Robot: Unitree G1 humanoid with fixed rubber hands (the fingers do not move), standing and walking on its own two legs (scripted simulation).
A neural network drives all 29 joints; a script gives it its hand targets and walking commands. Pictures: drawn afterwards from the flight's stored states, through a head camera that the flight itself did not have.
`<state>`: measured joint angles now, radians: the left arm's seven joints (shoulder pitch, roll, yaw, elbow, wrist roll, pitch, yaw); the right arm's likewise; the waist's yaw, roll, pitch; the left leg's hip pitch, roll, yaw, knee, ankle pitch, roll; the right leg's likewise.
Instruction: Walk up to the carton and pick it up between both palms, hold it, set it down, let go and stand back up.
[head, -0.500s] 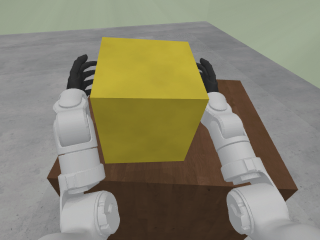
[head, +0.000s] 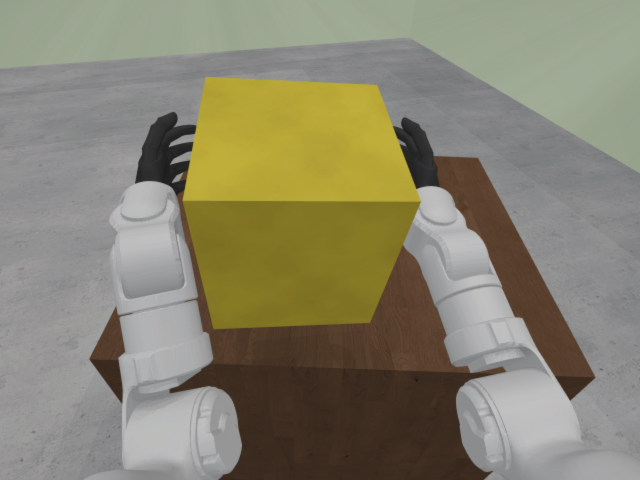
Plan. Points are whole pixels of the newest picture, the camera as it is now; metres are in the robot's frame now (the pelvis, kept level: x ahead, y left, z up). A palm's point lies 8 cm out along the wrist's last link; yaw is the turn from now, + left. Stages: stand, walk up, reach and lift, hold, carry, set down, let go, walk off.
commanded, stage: hold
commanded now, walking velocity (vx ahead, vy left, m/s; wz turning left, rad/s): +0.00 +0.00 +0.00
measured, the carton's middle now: (294, 209) +0.37 +0.02 +0.17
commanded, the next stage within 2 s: set down in 0.50 s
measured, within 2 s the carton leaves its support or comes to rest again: neither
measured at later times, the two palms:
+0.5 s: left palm (154, 183) +0.35 +0.17 +0.23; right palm (417, 185) +0.36 -0.13 +0.21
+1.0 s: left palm (159, 192) +0.37 +0.17 +0.21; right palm (408, 192) +0.38 -0.12 +0.19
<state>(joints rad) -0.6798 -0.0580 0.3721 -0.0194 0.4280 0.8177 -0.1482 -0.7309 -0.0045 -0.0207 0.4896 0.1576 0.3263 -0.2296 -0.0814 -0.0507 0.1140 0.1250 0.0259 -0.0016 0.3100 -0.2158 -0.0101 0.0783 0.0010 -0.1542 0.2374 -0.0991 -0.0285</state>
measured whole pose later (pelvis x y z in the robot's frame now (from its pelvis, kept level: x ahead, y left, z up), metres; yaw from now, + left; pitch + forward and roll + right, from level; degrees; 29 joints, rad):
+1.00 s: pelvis +0.01 +0.01 +0.00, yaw +2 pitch -12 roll -1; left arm -0.64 -0.08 0.35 0.09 0.42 0.58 -0.13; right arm -0.67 0.05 -0.15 0.58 -0.02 0.04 -0.17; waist -0.07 -0.06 0.12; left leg 0.12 0.01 -0.03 0.30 -0.21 0.00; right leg 0.08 -0.02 -0.18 0.23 -0.11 -0.02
